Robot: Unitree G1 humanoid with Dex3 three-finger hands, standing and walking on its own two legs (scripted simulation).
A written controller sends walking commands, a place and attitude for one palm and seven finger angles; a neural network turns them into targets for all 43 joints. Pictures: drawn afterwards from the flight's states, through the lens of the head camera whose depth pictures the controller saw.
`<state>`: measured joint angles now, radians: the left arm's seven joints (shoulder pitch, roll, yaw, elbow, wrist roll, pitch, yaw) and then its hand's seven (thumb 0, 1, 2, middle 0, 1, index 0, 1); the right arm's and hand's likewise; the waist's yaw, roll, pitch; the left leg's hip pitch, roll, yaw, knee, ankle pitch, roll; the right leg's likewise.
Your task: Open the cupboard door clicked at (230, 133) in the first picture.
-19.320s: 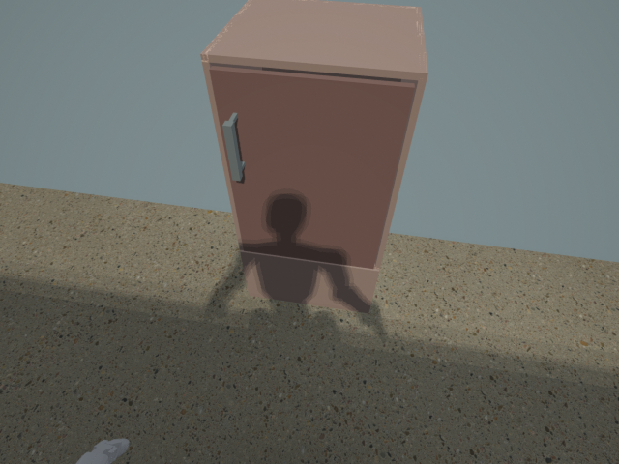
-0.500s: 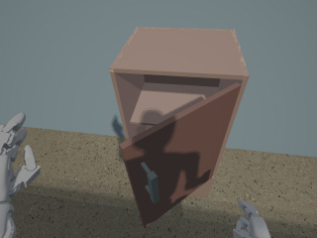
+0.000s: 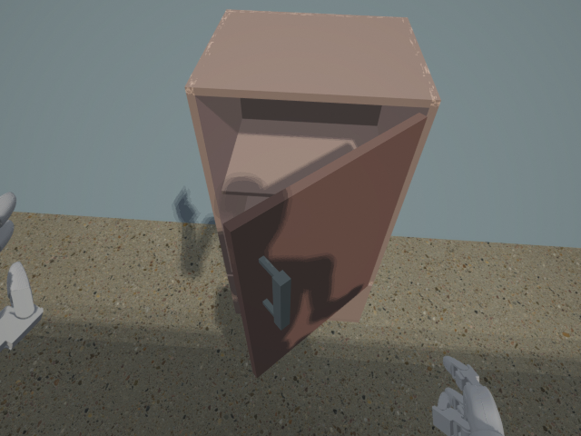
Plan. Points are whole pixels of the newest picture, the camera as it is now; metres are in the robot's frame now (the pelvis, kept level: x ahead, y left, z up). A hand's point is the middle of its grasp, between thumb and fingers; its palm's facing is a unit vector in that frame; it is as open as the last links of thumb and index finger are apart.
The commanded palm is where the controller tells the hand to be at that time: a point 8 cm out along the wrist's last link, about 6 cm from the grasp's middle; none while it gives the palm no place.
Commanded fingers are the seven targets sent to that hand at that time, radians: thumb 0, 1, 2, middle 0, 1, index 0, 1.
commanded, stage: step back with the hand held close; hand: left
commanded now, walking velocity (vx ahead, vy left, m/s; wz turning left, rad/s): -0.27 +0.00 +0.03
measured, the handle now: (274, 294) +0.34 +0.05 -0.04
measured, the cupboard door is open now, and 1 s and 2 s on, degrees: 44 44 44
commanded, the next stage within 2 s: stop stepping back and stand still in 0.52 s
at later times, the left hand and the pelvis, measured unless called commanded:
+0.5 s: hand out of the picture +0.07 +0.30 +0.16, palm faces +0.49 -0.74 -0.45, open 7.4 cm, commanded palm +0.01 +0.33 +0.18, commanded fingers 0.00 0.90 0.90 -0.20 -0.30 -0.20 -0.30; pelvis -0.10 +0.02 -0.01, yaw +6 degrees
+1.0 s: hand out of the picture -0.05 +0.27 +0.18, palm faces +0.46 -0.76 -0.45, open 7.4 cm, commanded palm -0.08 +0.30 +0.18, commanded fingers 0.00 0.90 0.90 -0.20 -0.30 -0.20 -0.30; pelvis -0.23 +0.00 -0.01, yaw -2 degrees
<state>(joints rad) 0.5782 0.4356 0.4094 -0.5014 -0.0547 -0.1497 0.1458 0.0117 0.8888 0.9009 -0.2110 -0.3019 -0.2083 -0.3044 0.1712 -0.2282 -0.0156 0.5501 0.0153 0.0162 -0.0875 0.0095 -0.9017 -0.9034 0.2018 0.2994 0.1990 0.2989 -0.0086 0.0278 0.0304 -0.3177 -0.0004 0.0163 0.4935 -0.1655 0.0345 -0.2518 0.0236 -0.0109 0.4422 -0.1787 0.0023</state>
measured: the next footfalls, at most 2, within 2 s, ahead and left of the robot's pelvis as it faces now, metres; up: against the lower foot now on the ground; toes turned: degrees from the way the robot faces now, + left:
right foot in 0.26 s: -0.02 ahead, -0.11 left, +0.00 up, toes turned +12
left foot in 0.46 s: +0.01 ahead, +0.10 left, +0.00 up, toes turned +6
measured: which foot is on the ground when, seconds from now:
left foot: down 0.00-0.34, up 0.36-0.44, down 0.46-0.82, up 0.84-1.00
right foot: down 0.00-0.14, up 0.16-0.24, down 0.26-0.48, up 0.50-0.82, down 0.84-1.00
